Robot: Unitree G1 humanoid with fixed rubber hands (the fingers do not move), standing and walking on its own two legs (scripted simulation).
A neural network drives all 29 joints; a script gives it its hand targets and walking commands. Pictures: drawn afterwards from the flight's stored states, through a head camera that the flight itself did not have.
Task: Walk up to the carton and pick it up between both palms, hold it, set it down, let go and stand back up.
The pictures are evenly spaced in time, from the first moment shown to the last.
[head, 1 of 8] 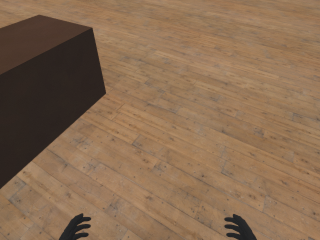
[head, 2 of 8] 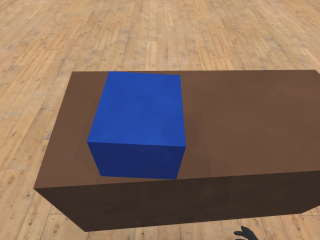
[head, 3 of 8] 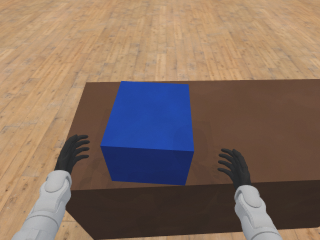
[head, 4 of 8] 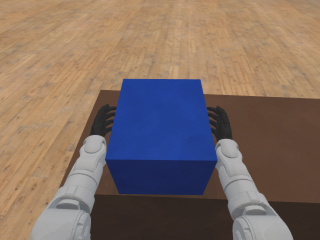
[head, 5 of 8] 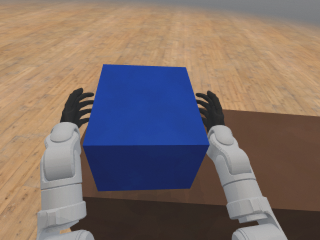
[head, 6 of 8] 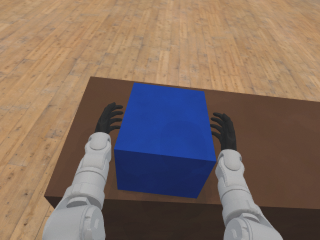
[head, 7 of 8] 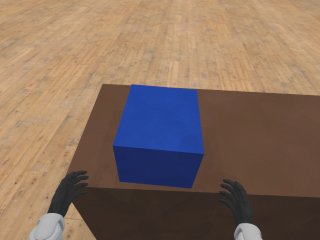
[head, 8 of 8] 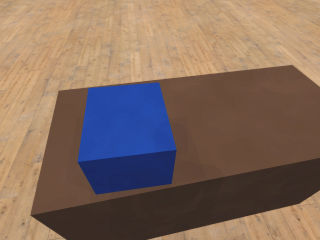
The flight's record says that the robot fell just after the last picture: no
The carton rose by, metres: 0.19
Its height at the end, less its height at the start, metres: +0.00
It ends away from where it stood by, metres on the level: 0.02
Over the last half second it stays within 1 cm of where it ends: yes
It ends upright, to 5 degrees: yes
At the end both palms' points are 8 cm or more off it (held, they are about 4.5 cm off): yes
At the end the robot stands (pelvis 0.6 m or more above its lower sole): yes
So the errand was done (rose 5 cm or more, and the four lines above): yes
